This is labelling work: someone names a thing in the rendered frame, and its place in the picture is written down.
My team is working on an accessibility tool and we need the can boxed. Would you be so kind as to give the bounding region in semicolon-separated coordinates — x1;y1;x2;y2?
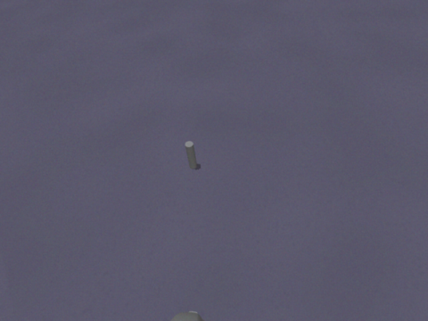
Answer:
185;141;197;169

